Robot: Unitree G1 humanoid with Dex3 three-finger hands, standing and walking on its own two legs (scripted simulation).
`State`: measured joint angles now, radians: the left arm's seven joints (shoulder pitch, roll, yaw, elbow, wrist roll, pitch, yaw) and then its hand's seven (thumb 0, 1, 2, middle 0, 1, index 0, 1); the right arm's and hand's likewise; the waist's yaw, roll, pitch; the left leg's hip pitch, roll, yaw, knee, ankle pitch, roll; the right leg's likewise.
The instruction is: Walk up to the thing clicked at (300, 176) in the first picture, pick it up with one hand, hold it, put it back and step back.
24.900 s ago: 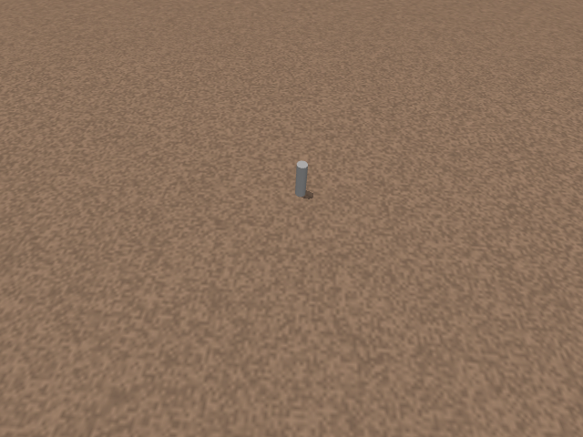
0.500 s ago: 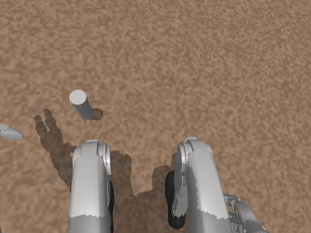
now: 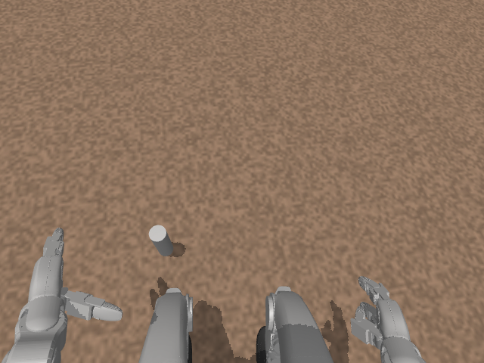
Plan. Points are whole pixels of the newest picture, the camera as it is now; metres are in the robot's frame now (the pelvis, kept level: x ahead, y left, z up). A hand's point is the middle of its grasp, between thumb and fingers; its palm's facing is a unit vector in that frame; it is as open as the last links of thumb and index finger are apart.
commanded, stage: home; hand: left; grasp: from the side
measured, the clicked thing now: (162, 241) +0.44 +0.21 -0.52
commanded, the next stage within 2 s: none
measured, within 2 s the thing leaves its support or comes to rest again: neither
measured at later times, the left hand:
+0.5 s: hand (76, 308) +0.20 +0.20 +0.05, palm faces +0.13 -0.95 -0.29, open 17.7 cm
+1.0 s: hand (81, 315) +0.20 +0.19 +0.05, palm faces +0.13 -0.95 -0.28, open 17.6 cm
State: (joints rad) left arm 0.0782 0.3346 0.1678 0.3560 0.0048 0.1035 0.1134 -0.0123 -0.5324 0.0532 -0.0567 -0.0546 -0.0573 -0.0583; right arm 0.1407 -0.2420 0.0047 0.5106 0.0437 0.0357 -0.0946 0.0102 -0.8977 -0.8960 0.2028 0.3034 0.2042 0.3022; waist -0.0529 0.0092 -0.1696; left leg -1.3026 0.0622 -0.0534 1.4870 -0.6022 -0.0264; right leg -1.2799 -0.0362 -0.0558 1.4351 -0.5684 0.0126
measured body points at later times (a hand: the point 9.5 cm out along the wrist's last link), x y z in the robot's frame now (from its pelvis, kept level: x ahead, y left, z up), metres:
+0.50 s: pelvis +0.04 +0.01 +0.10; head +0.06 +0.01 +0.55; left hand +0.19 +0.25 +0.07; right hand +0.21 -0.22 +0.04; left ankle +0.05 +0.13 -0.58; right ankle +0.06 -0.13 -0.58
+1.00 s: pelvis +0.03 +0.00 +0.11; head +0.05 +0.01 +0.56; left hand +0.19 +0.24 +0.07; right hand +0.20 -0.23 +0.04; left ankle +0.05 +0.13 -0.58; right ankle +0.06 -0.13 -0.58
